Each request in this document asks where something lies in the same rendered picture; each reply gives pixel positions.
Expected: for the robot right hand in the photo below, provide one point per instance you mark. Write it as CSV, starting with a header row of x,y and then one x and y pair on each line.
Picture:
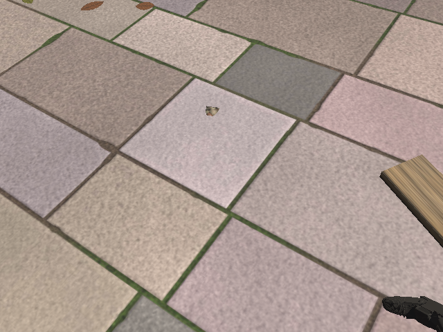
x,y
424,310

